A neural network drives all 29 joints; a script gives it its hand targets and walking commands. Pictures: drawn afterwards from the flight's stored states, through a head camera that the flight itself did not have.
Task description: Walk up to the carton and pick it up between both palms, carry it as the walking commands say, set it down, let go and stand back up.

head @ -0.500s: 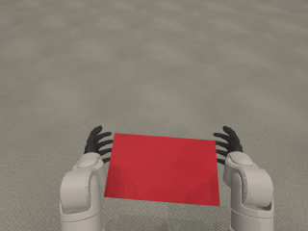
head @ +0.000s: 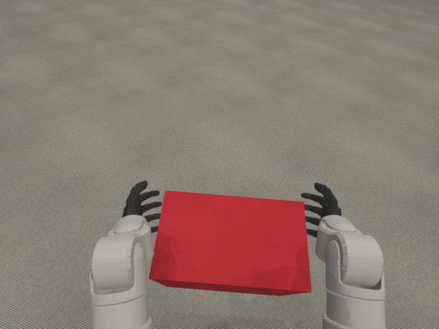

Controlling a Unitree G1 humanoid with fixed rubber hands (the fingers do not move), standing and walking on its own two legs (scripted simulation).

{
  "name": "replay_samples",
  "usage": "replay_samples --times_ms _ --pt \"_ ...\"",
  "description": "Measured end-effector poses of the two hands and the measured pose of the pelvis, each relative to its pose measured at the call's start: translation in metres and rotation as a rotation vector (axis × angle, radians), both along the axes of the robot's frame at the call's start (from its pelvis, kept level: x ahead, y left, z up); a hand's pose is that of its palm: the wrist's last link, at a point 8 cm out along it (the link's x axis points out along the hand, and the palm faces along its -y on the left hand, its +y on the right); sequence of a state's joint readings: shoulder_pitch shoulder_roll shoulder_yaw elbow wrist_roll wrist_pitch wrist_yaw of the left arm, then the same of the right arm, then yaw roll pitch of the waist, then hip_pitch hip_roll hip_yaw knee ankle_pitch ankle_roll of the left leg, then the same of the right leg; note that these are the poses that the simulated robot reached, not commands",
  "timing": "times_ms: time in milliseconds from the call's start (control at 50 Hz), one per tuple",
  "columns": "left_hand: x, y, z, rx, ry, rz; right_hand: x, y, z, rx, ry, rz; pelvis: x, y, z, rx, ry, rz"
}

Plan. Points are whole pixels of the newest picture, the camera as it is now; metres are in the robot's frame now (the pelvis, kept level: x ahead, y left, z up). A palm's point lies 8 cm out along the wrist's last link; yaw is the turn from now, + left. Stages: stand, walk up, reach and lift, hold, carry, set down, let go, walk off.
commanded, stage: carry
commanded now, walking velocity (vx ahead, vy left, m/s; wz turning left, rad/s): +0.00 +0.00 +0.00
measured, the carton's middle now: (228, 248) +0.28 +0.00 +0.00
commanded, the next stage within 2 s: hold in 1.68 s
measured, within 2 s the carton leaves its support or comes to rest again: neither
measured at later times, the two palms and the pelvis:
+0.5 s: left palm (163, 222) +0.28 +0.12 +0.09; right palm (346, 234) +0.27 -0.20 +0.08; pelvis -0.01 -0.03 +0.00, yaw +0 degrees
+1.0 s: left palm (164, 218) +0.30 +0.12 +0.07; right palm (335, 224) +0.30 -0.20 +0.05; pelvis +0.02 -0.04 +0.00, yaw +0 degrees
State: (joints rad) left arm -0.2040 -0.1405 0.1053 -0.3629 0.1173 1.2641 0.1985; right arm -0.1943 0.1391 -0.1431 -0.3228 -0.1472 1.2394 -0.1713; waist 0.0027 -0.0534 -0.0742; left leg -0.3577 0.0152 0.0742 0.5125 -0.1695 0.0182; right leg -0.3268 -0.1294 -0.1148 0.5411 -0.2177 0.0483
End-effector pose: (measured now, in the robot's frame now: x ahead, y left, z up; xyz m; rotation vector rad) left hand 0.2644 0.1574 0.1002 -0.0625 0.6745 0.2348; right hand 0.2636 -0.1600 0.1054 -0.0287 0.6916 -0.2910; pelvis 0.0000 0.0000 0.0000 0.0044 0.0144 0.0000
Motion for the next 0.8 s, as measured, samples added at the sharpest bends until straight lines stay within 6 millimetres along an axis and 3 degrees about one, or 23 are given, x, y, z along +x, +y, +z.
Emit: replay_samples --times_ms 180,540,800 --pt "-0.009 0.002 0.009 0.043 -0.034 0.041 0.004 0.003 -0.005 0.04 -0.034 0.043 -0.011 -0.005 0.0 0.001 0.006 0.01" --pt "0.017 -0.044 -0.017 0.055 -0.013 -0.042 0.004 -0.045 -0.034 0.036 -0.011 -0.012 -0.007 -0.035 0.0 -0.003 0.016 0.004" --pt "0.027 -0.04 -0.032 0.05 -0.015 -0.018 0.024 -0.043 -0.049 0.049 -0.015 0.034 0.007 -0.041 0.0 0.0 0.016 0.004"
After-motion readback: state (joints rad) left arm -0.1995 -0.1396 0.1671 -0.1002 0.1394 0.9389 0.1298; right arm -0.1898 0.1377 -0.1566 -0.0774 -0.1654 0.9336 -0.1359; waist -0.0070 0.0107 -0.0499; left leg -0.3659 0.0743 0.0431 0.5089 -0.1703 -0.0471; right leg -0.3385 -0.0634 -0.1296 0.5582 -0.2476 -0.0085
